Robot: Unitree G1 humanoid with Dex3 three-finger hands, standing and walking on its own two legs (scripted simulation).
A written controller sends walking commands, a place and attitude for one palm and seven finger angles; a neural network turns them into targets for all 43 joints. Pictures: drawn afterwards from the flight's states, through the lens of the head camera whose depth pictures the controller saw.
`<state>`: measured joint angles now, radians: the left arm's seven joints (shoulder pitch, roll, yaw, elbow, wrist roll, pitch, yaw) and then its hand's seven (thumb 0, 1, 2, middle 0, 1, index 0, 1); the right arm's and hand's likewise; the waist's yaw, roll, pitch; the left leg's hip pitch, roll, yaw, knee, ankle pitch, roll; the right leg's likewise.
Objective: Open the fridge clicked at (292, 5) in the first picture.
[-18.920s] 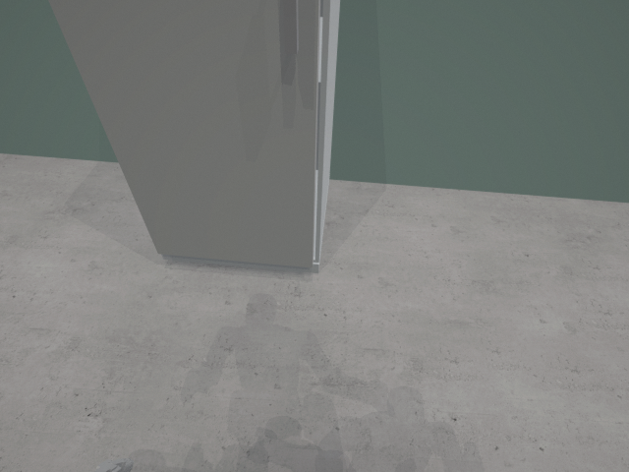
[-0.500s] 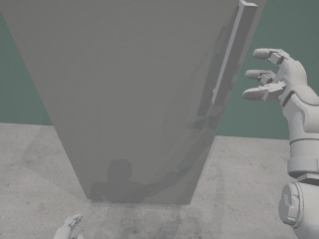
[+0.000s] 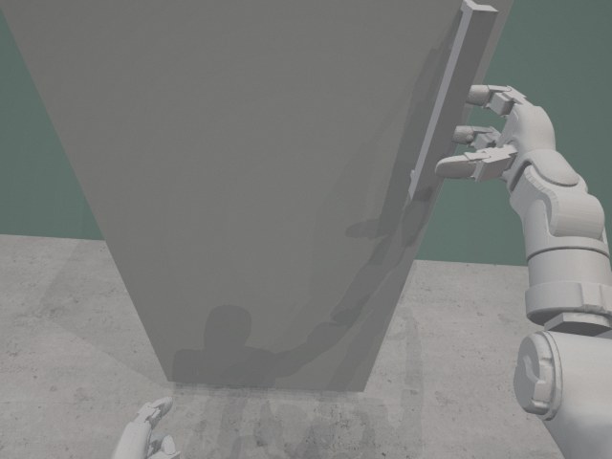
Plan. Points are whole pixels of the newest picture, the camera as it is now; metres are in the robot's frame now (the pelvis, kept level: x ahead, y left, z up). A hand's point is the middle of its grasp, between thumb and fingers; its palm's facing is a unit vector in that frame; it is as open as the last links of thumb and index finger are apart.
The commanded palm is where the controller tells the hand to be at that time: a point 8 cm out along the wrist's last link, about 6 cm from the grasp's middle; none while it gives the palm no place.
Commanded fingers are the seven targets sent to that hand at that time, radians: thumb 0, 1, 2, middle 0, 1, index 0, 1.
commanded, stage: feel for the door with the fingertips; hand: right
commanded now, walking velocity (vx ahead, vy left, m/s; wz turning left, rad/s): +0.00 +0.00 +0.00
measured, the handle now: (440, 111) +0.49 -0.13 +0.26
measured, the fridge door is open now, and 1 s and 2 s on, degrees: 0 0 0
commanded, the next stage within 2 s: slide the fingers in behind the handle in 0.28 s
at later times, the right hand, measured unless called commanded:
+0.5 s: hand (465, 131) +0.45 -0.15 +0.26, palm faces +0.01 +1.00 -0.01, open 13.6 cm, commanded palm +0.43 -0.21 +0.26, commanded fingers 0.00 0.50 -0.30 0.30 1.20 0.30 1.20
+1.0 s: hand (450, 135) +0.44 -0.13 +0.26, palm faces -0.01 +1.00 +0.00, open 14.0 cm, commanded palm +0.42 -0.19 +0.26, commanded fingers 0.00 0.50 -0.30 0.30 1.20 0.30 1.20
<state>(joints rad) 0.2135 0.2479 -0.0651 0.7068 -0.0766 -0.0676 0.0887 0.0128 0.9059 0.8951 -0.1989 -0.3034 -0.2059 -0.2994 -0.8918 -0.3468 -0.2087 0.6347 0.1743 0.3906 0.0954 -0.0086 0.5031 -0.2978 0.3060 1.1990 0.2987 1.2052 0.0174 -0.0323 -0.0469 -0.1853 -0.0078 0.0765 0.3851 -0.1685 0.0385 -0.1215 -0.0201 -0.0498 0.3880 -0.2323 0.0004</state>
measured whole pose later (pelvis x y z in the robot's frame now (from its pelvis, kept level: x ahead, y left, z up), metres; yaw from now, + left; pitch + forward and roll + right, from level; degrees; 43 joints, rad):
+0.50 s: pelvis +0.00 +0.00 +0.00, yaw +0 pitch +0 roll +0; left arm 0.30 0.27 -0.04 0.75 -0.07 -0.10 0.08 0.01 0.91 0.90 -0.20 -0.30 -0.20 -0.30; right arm -1.00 -0.39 -0.22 0.82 0.16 0.30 0.11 -0.01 0.50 -0.30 0.36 1.23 0.36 1.25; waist 0.05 -0.03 -0.05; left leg -0.22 -0.01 0.08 0.38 -0.16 0.04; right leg -0.17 -0.02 -0.05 0.40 -0.23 0.00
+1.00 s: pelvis +0.00 -0.01 +0.00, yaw +0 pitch -1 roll +0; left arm 0.24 0.25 -0.05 0.72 -0.07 -0.09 0.08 0.01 0.91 0.90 -0.20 -0.30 -0.20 -0.30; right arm -0.93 -0.31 -0.19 0.68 0.17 0.35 0.06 -0.01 0.50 -0.30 0.31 1.20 0.30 1.20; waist 0.03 -0.03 -0.05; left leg -0.20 -0.01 0.07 0.37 -0.16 0.03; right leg -0.14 -0.02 -0.06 0.39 -0.23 -0.01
